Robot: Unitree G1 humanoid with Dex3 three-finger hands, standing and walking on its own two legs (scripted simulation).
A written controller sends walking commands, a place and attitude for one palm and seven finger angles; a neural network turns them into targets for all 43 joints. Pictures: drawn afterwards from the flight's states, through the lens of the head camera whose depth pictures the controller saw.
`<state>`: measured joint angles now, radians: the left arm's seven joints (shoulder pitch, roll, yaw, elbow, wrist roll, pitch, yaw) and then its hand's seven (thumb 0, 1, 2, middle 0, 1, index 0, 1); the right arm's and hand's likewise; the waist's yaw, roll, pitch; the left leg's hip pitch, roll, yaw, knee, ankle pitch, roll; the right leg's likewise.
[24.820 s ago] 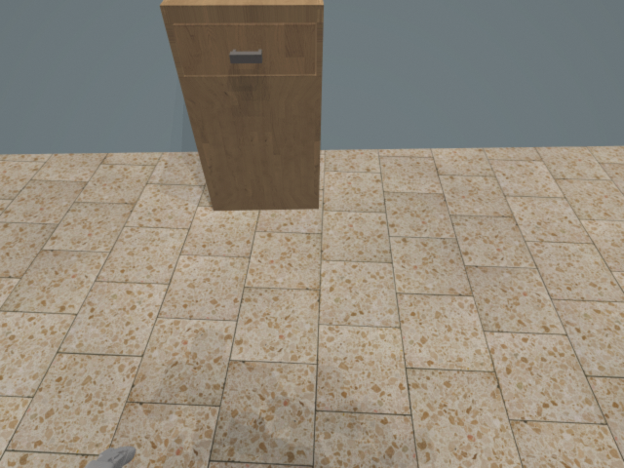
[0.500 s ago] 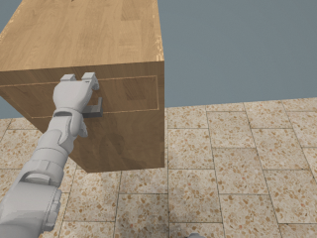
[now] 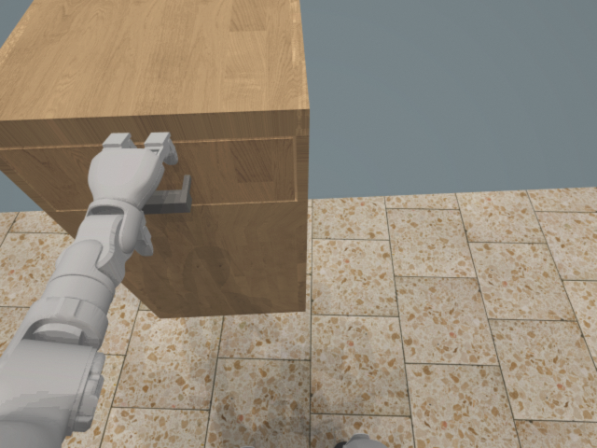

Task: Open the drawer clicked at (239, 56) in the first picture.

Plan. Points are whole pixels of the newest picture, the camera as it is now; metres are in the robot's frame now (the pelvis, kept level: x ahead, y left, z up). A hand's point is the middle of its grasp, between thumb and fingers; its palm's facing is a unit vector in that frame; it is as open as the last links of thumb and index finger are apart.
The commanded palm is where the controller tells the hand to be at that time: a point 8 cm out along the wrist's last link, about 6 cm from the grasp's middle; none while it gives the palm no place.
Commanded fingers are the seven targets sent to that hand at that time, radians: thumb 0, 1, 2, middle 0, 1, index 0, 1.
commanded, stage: lower the fingers behind the handle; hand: left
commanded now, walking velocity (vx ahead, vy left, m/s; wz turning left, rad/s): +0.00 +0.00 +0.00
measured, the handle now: (160, 191) +0.50 +0.24 -0.02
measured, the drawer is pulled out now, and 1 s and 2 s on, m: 0.00 0.00 0.00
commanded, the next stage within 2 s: lift the fingers back up to retry in 1.54 s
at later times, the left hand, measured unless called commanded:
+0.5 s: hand (142, 214) +0.44 +0.24 +0.01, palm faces +0.01 -0.02 -1.00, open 13.8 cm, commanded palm +0.42 +0.24 +0.06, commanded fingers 0.00 -0.50 0.30 -0.30 -1.20 -0.30 -1.20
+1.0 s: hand (147, 216) +0.45 +0.24 -0.01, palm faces -0.03 -0.01 -1.00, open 13.8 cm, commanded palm +0.43 +0.24 +0.03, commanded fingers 0.00 -0.50 0.30 -0.30 -1.20 -0.30 -1.20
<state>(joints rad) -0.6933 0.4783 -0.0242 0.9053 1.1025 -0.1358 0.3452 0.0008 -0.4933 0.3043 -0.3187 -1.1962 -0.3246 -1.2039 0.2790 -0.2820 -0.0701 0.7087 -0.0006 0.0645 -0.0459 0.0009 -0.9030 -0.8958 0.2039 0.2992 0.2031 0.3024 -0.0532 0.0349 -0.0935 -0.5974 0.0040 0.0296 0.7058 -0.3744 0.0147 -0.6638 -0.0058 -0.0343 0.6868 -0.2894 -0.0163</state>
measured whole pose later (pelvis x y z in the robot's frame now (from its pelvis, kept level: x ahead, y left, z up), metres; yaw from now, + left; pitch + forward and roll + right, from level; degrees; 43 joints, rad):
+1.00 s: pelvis +0.00 +0.01 -0.02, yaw -1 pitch +20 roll -1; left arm -0.71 0.46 -0.03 1.00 1.11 -0.10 0.39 0.00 -0.49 0.30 -0.29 -1.29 -0.32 -1.20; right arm 0.33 -0.26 -0.06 0.72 -0.01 0.08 -0.02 0.00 -0.90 -0.90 0.21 0.30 0.20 0.30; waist -0.05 0.04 -0.15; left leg -0.77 0.01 0.04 0.86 -0.44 0.03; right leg -0.83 0.00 -0.02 0.82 -0.33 0.00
